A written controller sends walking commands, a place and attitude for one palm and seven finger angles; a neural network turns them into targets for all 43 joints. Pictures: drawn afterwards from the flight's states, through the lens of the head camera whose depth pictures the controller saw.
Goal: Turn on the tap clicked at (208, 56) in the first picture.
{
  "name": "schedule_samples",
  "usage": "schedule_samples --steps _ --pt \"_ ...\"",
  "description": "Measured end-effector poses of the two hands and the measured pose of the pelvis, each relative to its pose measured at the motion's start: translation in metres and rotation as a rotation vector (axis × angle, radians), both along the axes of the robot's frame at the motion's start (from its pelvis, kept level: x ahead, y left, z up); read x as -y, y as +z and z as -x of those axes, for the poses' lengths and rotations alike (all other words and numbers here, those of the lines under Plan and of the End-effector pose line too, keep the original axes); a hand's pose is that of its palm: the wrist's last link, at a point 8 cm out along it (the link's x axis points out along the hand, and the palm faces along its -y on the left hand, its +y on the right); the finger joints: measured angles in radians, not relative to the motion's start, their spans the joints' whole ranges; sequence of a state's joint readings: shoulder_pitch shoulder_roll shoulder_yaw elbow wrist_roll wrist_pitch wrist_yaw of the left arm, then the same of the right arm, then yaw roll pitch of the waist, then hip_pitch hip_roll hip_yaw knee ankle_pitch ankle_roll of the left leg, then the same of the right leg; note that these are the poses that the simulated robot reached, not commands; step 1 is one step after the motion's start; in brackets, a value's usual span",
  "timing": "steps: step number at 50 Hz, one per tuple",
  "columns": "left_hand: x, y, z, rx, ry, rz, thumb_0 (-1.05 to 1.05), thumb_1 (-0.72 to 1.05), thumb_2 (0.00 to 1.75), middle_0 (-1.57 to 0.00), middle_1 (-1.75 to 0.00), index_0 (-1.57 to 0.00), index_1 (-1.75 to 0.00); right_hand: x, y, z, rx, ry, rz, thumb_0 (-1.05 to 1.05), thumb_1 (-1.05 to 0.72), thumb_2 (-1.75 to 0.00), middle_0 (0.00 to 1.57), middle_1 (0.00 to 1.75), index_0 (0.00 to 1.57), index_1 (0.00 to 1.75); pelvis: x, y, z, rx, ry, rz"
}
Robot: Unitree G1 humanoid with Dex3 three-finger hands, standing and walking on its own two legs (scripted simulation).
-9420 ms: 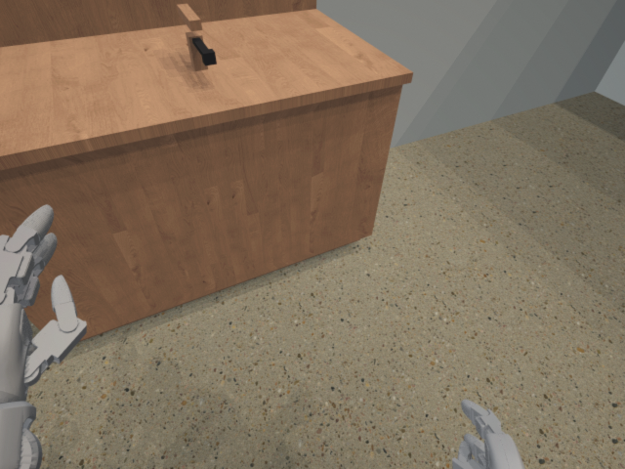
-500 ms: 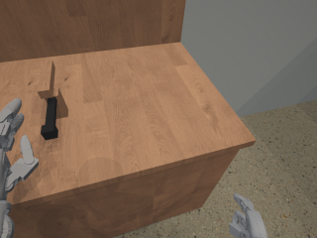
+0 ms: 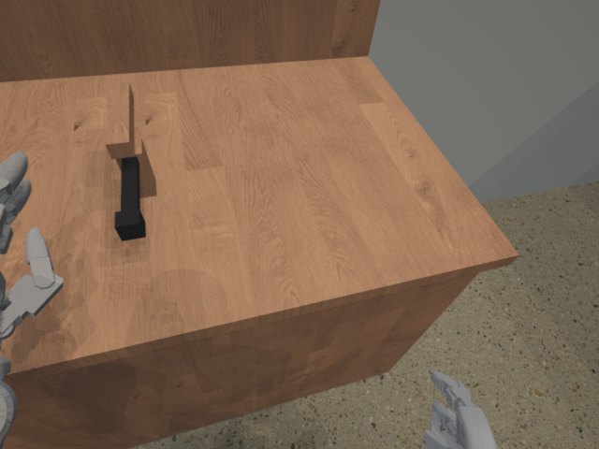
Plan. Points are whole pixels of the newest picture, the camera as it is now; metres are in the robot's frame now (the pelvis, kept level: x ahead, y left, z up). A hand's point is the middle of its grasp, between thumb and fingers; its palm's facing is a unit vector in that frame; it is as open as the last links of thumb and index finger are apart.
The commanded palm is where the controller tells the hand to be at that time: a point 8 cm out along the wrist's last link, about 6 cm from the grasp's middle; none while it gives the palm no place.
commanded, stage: shuffle to correct the standing spot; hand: left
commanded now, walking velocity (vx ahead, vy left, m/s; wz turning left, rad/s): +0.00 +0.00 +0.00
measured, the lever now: (130, 224) +0.33 +0.26 +0.10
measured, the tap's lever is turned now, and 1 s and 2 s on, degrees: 0 0 0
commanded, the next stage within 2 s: none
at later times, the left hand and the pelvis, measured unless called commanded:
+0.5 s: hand (104, 279) +0.23 +0.22 +0.16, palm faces +0.35 -0.85 -0.40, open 7.4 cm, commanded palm +0.17 +0.25 +0.18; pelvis +0.01 -0.03 +0.00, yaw +0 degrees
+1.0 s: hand (160, 289) +0.23 +0.17 +0.16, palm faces +0.29 -0.85 -0.43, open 7.4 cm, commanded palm +0.17 +0.21 +0.18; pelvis +0.00 -0.07 -0.01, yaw -1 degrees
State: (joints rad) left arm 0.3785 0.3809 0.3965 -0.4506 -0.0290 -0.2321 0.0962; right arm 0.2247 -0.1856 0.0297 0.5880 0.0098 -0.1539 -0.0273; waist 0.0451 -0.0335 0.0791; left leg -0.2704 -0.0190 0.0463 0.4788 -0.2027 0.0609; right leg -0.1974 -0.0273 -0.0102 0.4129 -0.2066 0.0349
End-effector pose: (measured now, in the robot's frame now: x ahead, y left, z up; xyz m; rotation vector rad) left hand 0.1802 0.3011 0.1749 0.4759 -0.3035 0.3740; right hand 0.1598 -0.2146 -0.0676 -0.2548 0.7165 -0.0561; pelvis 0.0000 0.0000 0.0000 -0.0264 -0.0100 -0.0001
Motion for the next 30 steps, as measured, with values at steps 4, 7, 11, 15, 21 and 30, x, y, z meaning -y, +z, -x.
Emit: schedule_samples --steps 4,7,11,15,21,30 --pt "0.003 0.002 -0.003 0.03 -0.007 0.024 0.01 0.89 0.9 -0.21 -0.3 -0.21 -0.3 -0.008 0.001 -0.011 0.011 0.017 -0.009 0.02 -0.9 -0.9 0.21 0.3 0.2 0.3 -0.004 0.001 -0.005 -0.004 0.0 0.004" --pt "0.005 -0.002 -0.008 0.013 -0.025 0.037 0.01 0.89 0.9 -0.21 -0.3 -0.21 -0.3 -0.012 0.005 -0.02 0.028 0.016 -0.015 0.02 -0.9 -0.9 0.21 0.3 0.2 0.3 -0.006 0.001 -0.009 -0.007 -0.001 0.004" --pt "0.005 -0.007 -0.016 -0.016 -0.036 0.038 0.01 0.89 0.9 -0.21 -0.3 -0.21 -0.3 -0.014 0.01 -0.031 0.05 0.012 -0.022 0.02 -0.9 -0.9 0.21 0.3 0.2 0.3 -0.004 0.001 -0.011 -0.008 -0.004 -0.001" --pt "0.009 -0.004 -0.019 -0.018 -0.044 0.027 0.01 0.89 0.9 -0.21 -0.3 -0.21 -0.3 -0.011 0.013 -0.038 0.066 0.015 -0.032 0.02 -0.9 -0.9 0.21 0.3 0.2 0.3 0.001 0.001 -0.01 -0.007 -0.006 -0.005" --pt "0.027 0.002 -0.015 -0.024 -0.06 0.009 0.01 0.89 0.9 -0.21 -0.3 -0.21 -0.3 0.004 0.011 -0.036 0.053 0.016 -0.043 0.02 -0.9 -0.9 0.21 0.3 0.2 0.3 0.016 0.001 -0.009 -0.007 -0.002 0.005" --pt "0.054 -0.002 -0.005 -0.076 -0.052 0.019 0.01 0.89 0.9 -0.21 -0.3 -0.21 -0.3 0.048 0.003 -0.019 0.019 -0.036 -0.014 0.02 -0.9 -0.9 0.21 0.3 0.2 0.3 0.042 0.0 -0.003 -0.014 -0.01 0.008"
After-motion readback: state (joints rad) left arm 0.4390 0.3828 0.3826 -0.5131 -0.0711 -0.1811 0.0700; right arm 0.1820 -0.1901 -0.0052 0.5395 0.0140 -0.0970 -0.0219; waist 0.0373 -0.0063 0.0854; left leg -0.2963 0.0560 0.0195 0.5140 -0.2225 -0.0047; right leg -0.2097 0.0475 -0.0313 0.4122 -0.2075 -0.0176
